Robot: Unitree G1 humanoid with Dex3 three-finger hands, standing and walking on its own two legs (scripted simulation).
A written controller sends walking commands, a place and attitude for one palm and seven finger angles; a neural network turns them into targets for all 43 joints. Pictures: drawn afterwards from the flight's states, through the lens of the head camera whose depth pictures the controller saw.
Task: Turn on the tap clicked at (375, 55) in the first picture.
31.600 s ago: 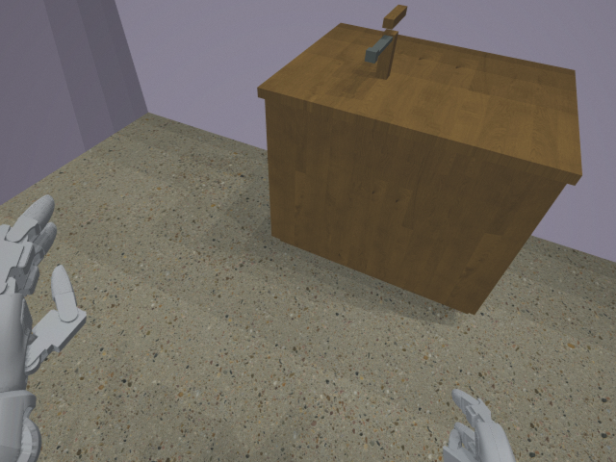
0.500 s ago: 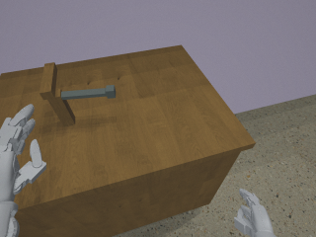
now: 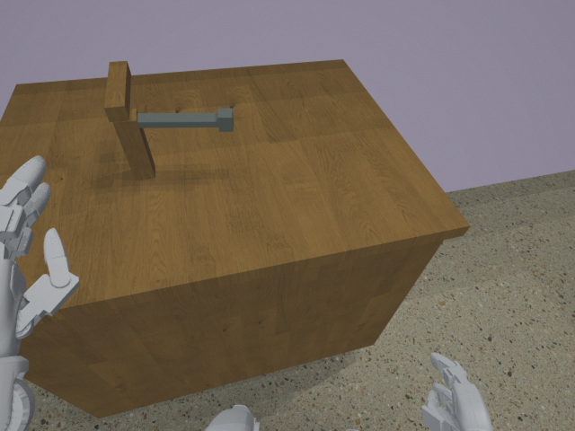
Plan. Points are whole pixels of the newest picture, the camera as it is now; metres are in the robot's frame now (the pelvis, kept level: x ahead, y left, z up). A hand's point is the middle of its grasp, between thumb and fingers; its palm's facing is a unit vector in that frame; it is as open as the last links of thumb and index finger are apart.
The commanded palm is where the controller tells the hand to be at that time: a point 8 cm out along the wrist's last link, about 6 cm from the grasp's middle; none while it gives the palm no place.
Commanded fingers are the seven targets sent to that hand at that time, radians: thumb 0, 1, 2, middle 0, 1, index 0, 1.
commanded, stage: step back with the hand held close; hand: left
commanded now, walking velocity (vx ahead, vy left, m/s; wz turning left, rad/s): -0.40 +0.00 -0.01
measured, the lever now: (225, 120) +0.56 +0.15 +0.12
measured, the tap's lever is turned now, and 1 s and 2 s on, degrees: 80 80 80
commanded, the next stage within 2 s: stop stepping back and stand still in 0.42 s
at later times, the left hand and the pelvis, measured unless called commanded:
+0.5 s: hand (25, 404) +0.11 +0.21 +0.19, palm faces +0.34 -0.85 -0.40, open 7.4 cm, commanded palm +0.05 +0.26 +0.20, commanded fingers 0.00 0.90 0.90 -0.20 -0.30 -0.20 -0.30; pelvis -0.11 -0.02 +0.01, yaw +0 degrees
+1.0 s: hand out of the picture -0.05 +0.18 +0.17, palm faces +0.38 -0.86 -0.34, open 7.4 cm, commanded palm -0.10 +0.23 +0.20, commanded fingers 0.00 0.90 0.90 -0.20 -0.30 -0.20 -0.30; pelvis -0.25 -0.06 +0.00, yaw +2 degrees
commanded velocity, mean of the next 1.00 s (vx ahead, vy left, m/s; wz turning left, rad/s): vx -0.04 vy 0.02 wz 0.01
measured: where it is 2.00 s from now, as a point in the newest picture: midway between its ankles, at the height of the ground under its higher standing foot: outside the picture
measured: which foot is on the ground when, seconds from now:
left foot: down 0.00-0.26, up 0.28-0.50, down 0.52-0.82, up 0.84-1.00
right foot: down 0.00-0.00, up 0.02-0.22, down 0.24-0.54, up 0.56-0.78, down 0.80-1.00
